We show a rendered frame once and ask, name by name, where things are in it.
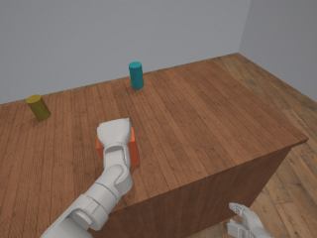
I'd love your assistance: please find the robot right forearm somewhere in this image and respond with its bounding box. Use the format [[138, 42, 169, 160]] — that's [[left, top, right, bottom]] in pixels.
[[248, 227, 274, 238]]

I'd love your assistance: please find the left robot upper arm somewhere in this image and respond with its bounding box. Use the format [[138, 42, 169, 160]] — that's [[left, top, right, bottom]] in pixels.
[[47, 216, 93, 238]]

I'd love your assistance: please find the table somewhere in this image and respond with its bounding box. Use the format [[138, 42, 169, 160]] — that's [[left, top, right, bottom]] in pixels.
[[0, 60, 309, 238]]

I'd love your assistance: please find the sponge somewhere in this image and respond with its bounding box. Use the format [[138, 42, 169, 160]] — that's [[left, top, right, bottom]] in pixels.
[[96, 127, 141, 167]]

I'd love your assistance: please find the right robot hand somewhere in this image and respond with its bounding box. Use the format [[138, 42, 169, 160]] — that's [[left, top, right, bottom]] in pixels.
[[227, 202, 264, 238]]

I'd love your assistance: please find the robot left forearm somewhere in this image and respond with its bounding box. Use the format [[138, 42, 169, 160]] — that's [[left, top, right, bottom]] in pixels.
[[40, 143, 133, 238]]

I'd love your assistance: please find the left robot hand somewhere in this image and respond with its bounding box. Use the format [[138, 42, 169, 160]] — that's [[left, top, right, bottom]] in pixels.
[[97, 118, 132, 148]]

